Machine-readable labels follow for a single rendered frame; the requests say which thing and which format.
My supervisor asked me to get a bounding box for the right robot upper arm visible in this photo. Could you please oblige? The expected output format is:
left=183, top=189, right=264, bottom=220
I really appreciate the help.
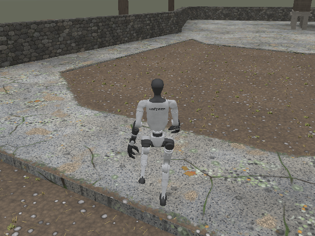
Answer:
left=168, top=99, right=179, bottom=126

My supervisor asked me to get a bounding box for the humanoid robot torso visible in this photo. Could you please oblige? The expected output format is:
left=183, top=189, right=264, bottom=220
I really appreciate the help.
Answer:
left=146, top=99, right=169, bottom=148

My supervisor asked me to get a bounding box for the right robot forearm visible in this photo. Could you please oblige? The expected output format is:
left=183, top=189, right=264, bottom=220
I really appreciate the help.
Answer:
left=174, top=119, right=180, bottom=130

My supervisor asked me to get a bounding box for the right robot hand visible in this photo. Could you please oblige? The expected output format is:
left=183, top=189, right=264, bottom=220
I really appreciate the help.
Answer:
left=168, top=126, right=180, bottom=133

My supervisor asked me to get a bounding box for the left robot upper arm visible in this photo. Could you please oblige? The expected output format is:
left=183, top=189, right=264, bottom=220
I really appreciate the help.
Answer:
left=135, top=100, right=147, bottom=128

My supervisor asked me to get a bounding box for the robot head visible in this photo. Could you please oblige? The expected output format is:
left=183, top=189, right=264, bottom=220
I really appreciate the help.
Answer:
left=149, top=79, right=166, bottom=103

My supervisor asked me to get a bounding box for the left robot hand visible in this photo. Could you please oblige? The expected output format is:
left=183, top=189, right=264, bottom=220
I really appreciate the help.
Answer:
left=127, top=145, right=139, bottom=159

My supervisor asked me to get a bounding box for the left robot forearm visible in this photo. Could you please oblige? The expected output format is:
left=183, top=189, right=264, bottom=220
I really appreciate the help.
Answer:
left=128, top=121, right=139, bottom=146

